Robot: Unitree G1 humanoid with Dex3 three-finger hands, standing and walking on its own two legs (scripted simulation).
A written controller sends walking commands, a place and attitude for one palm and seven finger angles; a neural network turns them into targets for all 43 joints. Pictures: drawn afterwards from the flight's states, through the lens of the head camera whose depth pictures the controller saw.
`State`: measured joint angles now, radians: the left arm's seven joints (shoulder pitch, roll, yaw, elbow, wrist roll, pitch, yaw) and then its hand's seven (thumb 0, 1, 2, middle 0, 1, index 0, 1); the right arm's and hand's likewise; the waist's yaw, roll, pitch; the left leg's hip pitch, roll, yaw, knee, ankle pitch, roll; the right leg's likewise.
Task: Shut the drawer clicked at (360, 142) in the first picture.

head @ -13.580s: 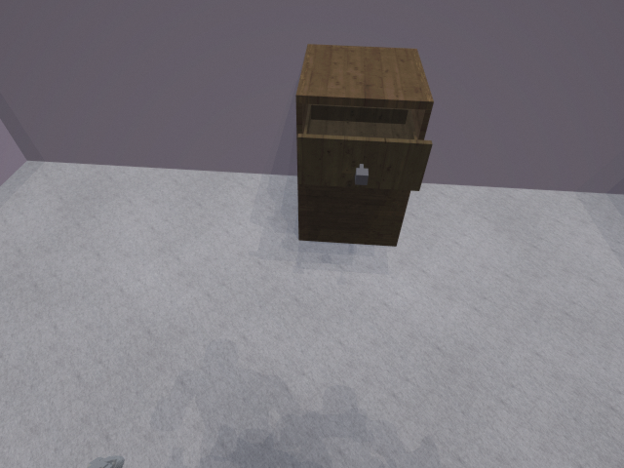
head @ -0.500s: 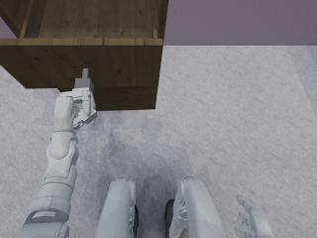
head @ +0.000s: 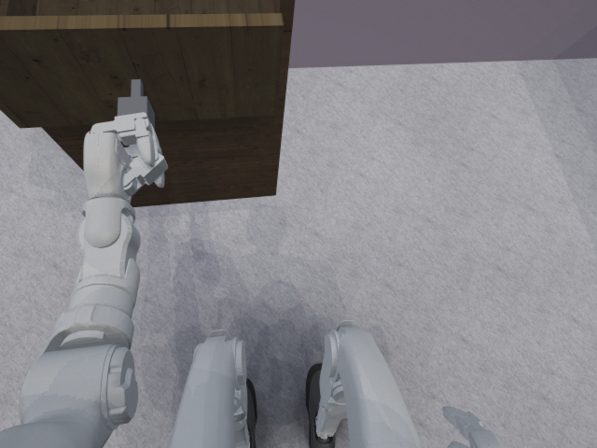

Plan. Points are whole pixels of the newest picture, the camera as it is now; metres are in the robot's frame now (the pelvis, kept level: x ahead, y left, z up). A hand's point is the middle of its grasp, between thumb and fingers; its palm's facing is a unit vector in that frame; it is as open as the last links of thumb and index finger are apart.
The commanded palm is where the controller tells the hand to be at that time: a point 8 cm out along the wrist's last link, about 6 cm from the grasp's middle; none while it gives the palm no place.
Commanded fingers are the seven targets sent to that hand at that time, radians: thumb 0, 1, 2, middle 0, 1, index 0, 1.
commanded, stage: push the drawer shut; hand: left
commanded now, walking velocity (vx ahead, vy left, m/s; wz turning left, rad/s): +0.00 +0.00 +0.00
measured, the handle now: (137, 105) +0.55 +0.20 +0.00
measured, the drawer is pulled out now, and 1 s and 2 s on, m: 0.07 0.00 0.00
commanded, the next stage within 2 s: pull the fist back off the drawer in 1.02 s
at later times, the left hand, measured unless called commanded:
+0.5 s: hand (162, 120) +0.53 +0.17 +0.00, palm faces +0.11 -0.99 -0.05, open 3.1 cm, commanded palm +0.52 +0.20 +0.01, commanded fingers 0.00 0.90 0.90 -1.40 -1.60 -1.40 -1.60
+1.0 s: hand (150, 110) +0.55 +0.19 +0.00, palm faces +0.10 -0.99 -0.05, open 2.8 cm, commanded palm +0.58 +0.19 +0.01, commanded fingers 0.00 0.90 0.90 -1.40 -1.60 -1.40 -1.60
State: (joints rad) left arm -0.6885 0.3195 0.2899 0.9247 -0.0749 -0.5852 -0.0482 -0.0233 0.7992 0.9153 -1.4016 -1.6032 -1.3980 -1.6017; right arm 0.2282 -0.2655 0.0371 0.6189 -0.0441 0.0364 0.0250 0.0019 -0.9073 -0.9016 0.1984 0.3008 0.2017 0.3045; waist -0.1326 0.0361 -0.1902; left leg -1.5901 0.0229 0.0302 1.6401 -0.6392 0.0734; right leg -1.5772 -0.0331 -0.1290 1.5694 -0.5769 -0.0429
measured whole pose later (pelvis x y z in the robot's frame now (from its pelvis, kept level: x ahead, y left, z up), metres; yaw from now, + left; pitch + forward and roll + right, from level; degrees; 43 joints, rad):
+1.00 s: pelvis -0.02 -0.01 -0.02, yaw -2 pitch +36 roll -7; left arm -1.08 0.60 0.37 1.20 0.01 -0.50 -0.09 -0.06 0.62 0.96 -1.40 -1.60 -1.40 -1.60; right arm 0.26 -0.27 0.10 0.62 -0.07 0.08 0.02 0.00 -0.91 -0.90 0.20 0.30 0.20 0.30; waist -0.24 0.02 -0.15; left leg -1.75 0.04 -0.04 1.72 -0.61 0.05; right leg -1.70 -0.02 -0.20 1.61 -0.54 -0.07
